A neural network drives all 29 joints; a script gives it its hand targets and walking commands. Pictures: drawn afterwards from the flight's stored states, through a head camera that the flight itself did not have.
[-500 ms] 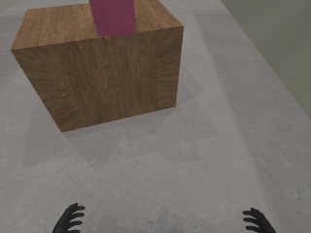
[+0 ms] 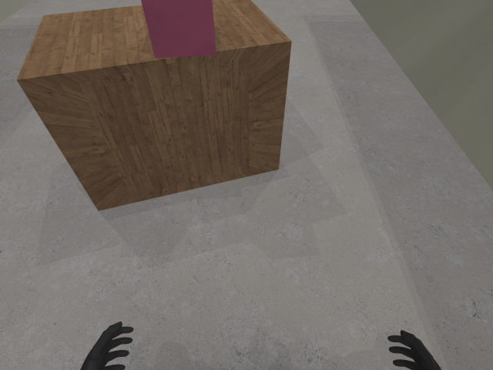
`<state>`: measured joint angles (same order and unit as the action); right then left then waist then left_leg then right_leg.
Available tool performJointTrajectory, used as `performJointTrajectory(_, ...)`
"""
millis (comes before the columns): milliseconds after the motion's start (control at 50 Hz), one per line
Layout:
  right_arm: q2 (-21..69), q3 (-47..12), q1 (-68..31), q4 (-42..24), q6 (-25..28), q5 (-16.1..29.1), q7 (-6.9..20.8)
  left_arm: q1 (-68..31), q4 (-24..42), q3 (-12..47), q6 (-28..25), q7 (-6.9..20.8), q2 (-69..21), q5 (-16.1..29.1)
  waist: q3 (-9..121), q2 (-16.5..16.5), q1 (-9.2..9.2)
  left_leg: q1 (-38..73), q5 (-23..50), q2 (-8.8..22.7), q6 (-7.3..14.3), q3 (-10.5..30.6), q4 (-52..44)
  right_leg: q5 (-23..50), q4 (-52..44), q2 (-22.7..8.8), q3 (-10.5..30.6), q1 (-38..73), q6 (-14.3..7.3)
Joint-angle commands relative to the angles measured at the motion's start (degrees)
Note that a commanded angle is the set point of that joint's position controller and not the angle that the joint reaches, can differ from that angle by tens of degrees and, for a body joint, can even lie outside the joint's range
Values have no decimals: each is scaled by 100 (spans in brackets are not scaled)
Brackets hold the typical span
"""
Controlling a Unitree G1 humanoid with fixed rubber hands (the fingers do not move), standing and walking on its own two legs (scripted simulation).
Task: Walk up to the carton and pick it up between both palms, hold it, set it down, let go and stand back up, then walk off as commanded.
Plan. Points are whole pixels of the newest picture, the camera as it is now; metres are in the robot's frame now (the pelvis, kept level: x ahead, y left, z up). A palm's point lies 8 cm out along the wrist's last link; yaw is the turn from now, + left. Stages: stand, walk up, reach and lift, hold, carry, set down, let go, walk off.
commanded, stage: stand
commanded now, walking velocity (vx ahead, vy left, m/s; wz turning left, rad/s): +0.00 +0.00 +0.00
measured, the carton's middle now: (181, 3) +1.31 +0.30 +0.11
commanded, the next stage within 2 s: walk up in 1.32 s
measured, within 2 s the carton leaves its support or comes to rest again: neither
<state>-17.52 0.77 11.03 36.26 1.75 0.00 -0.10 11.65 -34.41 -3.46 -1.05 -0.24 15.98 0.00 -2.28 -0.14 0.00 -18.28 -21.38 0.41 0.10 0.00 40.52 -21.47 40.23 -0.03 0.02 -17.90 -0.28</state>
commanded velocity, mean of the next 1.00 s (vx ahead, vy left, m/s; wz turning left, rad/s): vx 0.00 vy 0.00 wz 0.00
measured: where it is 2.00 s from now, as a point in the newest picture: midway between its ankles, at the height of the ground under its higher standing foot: outside the picture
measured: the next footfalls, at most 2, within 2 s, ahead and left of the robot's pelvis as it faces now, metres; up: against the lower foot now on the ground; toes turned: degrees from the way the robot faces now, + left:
left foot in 1.84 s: +0.16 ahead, +0.20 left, +0.00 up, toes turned +4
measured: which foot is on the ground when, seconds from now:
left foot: down 0.00-1.00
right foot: down 0.00-1.00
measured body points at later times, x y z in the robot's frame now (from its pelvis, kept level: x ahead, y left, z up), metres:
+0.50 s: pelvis +0.00 +0.00 +0.00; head +0.01 +0.00 +0.45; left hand +0.16 +0.27 -0.08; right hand +0.15 -0.27 -0.09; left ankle +0.00 +0.12 -0.72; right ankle +0.00 -0.12 -0.72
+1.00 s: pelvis -0.01 +0.00 +0.00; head +0.00 +0.00 +0.45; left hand +0.15 +0.27 -0.08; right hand +0.14 -0.27 -0.09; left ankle +0.00 +0.12 -0.72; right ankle +0.00 -0.12 -0.72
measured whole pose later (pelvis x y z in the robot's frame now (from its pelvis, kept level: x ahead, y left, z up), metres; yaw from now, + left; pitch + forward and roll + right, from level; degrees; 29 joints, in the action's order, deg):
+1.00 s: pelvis -0.01 +0.00 +0.00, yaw +0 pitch -2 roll +0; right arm -18.1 0.8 10.7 39.9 1.8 0.0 0.0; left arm 11.6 -34.8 -3.5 -1.3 -0.2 16.8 0.0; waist -2.3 -0.2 0.0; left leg -18.3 -20.3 0.4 0.1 0.0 40.2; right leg -20.5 40.1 0.0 0.0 -18.0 -0.3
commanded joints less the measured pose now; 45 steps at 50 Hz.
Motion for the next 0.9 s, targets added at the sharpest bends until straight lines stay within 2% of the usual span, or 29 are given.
performJointTrajectory(0, -1263, 402, -369, -171, 211, -145, -39, -330, 88, -308, -272, -20, 1360, -142, 467, -19, -15, 97, 1213, 462, 401, 530, -675, 1369, -593, -461, 548, 198, -416)
performJointTrajectory(120, -1316, 421, -385, -116, 212, -147, -43, -298, 75, -326, -282, -19, 1379, -128, 553, -13, 0, 128, 1294, 467, 419, 563, -649, 1461, -546, -462, 539, 257, -423)
performJointTrajectory(160, -1318, 418, -446, -125, 214, -150, -37, -261, 31, -312, -288, -19, 1370, -126, 531, -128, -6, 161, 1260, 470, 417, 549, -658, 1433, -570, -455, 549, 163, -431)
performJointTrajectory(180, -1314, 418, -365, -108, 223, -147, -40, -283, 56, -333, -301, -24, 1429, -134, 591, -3, -9, 133, 1248, 462, 423, 587, -682, 1399, -522, -443, 518, 283, -420)
performJointTrajectory(220, -1315, 424, -406, -105, 216, -164, -46, -306, 58, -344, -284, -19, 1418, -128, 606, 14, 7, 178, 1404, 474, 442, 587, -699, 1409, -495, -419, 500, 249, -398)
performJointTrajectory(240, -1362, 434, -415, -94, 220, -166, -56, -244, 46, -336, -267, -19, 1399, -113, 559, -115, 27, 148, 1451, 519, 468, 643, -714, 1450, -479, -408, 533, 251, -400)
performJointTrajectory(360, -1315, 412, -405, -22, 209, -148, -52, -293, 25, -307, -295, -13, 1390, -135, 526, 50, -3, 142, 1324, 516, 428, 586, -666, 1532, -595, -480, 596, 250, -428)
performJointTrajectory(520, -1362, 403, -422, 16, 221, -138, -34, -236, -30, -295, -295, -12, 1380, -105, 574, -52, 15, 170, 1393, 490, 416, 591, -698, 1530, -622, -493, 605, 300, -419)
performJointTrajectory(560, -1343, 409, -432, 63, 207, -130, -43, -311, -11, -315, -291, -21, 1409, -132, 494, 36, 18, 143, 1353, 476, 414, 593, -713, 1478, -666, -492, 604, 234, -427)
performJointTrajectory(620, -1397, 418, -419, 55, 207, -124, -44, -328, -26, -314, -291, -30, 1438, -128, 446, -103, -6, 118, 1274, 497, 423, 625, -811, 1433, -638, -469, 600, 260, -415)
performJointTrajectory(680, -1312, 392, -416, 69, 215, -112, -31, -341, -33, -309, -300, -30, 1450, -136, 457, 63, -45, 138, 1280, 454, 397, 599, -758, 1466, -688, -492, 646, 264, -428)
performJointTrajectory(700, -1374, 408, -428, 90, 220, -113, -33, -342, -47, -318, -293, -26, 1458, -128, 537, -55, -35, 202, 1340, 456, 383, 539, -734, 1459, -707, -527, 655, 263, -438)
performJointTrajectory(740, -1361, 397, -361, 113, 228, -115, -34, -298, -73, -287, -298, -19, 1386, -116, 543, 78, -34, 155, 1353, 493, 406, 640, -757, 1498, -693, -506, 642, 340, -443)
performJointTrajectory(760, -1351, 400, -398, 113, 213, -112, -26, -273, -42, -314, -299, -33, 1410, -118, 530, -50, -5, 161, 1332, 467, 404, 594, -719, 1498, -700, -514, 659, 290, -441)
performJointTrajectory(780, -1346, 397, -333, 144, 218, -123, -41, -324, -52, -331, -293, -32, 1460, -127, 486, 83, -37, 178, 1321, 448, 391, 605, -767, 1429, -701, -509, 650, 281, -433)
performJointTrajectory(820, -1327, 377, -388, 143, 210, -134, -30, -263, -50, -312, -288, -25, 1425, -117, 491, -158, -12, 158, 1297, 509, 429, 656, -808, 1450, -693, -506, 635, 317, -425)
performJointTrajectory(840, -1307, 373, -390, 155, 208, -115, -22, -267, -72, -324, -295, -26, 1465, -119, 504, -38, -22, 167, 1303, 492, 405, 607, -803, 1431, -674, -490, 613, 297, -418)
performJointTrajectory(880, -1382, 395, -467, 152, 210, -120, -27, -264, -83, -303, -289, -25, 1412, -115, 479, -93, 17, 117, 1232, 524, 405, 674, -852, 1360, -697, -489, 612, 313, -426)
